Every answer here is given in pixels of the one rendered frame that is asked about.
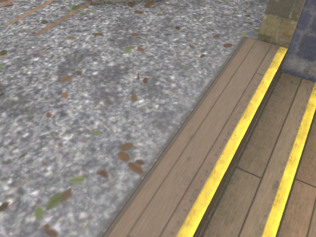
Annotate stairs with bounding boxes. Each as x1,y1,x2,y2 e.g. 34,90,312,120
193,51,316,237

